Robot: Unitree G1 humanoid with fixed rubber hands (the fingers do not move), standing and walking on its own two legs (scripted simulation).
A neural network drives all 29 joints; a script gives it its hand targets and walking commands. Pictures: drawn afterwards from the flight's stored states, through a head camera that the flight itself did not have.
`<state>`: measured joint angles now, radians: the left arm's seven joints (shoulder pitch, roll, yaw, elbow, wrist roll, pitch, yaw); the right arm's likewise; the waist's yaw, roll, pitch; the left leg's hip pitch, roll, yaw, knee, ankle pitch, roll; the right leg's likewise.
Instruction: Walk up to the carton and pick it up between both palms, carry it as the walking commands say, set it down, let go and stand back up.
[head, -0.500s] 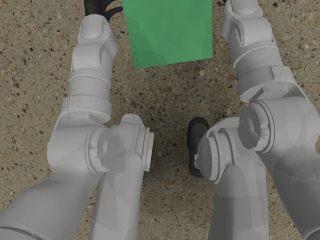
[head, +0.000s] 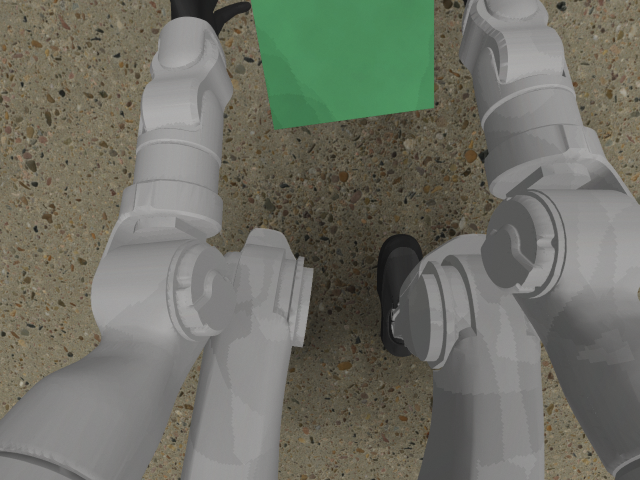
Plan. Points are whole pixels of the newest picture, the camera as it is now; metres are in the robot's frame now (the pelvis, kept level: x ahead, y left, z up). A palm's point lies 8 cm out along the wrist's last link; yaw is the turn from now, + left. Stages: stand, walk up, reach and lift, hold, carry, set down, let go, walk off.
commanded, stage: set down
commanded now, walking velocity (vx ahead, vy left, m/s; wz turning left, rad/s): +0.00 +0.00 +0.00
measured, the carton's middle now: (336, 0) +0.57 -0.01 -0.25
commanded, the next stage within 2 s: none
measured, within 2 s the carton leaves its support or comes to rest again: rests again in 1.42 s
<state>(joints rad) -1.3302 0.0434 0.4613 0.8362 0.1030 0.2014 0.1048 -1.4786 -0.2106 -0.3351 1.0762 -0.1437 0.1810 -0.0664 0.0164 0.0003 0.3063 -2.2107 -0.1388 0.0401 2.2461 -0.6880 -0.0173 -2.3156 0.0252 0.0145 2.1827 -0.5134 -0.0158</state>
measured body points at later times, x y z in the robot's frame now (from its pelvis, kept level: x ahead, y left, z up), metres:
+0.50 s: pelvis +0.01 +0.00 +0.00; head +0.37 -0.01 +0.26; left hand +0.54 +0.13 -0.17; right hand +0.57 -0.14 -0.17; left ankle +0.09 +0.11 -0.33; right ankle +0.12 -0.11 -0.33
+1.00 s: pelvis +0.01 +0.00 +0.00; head +0.38 -0.01 +0.25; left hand +0.55 +0.13 -0.18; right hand +0.58 -0.14 -0.18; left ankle +0.09 +0.11 -0.33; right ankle +0.12 -0.11 -0.33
